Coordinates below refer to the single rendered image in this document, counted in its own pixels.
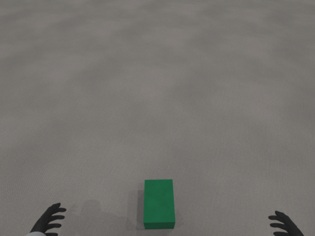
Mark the left robot hand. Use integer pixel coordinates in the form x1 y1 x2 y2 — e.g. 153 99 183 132
30 203 66 236

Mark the right robot hand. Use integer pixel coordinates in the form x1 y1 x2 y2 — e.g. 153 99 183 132
268 211 304 236

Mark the carton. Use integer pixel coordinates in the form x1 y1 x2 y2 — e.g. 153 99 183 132
143 179 175 229

